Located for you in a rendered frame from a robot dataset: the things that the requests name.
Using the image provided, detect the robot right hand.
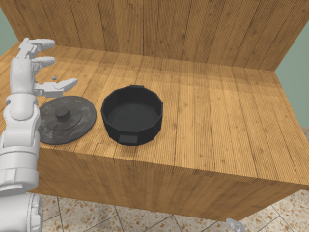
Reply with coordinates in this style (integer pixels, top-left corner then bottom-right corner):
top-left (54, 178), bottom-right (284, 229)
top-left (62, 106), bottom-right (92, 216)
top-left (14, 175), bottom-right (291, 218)
top-left (226, 218), bottom-right (247, 232)

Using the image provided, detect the knob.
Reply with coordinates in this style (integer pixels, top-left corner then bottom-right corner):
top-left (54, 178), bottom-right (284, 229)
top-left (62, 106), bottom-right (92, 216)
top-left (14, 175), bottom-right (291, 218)
top-left (54, 106), bottom-right (70, 120)

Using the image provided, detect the lid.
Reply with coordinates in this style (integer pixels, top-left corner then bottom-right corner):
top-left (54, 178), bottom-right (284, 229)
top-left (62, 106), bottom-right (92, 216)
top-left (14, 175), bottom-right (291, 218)
top-left (38, 95), bottom-right (97, 145)

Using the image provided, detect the table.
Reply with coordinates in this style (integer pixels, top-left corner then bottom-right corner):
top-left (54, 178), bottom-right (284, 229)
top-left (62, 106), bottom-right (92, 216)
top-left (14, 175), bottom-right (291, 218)
top-left (0, 0), bottom-right (309, 222)

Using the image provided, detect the pot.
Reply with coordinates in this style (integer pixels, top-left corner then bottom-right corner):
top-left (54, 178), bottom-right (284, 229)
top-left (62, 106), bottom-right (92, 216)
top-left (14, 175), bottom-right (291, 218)
top-left (100, 84), bottom-right (163, 146)

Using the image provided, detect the left robot upper arm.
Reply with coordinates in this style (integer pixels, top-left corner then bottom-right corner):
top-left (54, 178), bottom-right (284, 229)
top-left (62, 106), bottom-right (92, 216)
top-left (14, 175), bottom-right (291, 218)
top-left (0, 192), bottom-right (43, 232)

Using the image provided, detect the robot left forearm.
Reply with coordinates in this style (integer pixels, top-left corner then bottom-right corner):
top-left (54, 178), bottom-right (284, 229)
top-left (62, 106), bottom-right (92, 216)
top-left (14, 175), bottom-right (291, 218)
top-left (0, 93), bottom-right (42, 198)

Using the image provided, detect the robot left hand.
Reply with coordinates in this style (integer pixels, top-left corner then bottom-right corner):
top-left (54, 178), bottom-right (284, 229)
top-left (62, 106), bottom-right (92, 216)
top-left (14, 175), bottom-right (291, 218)
top-left (10, 38), bottom-right (78, 99)

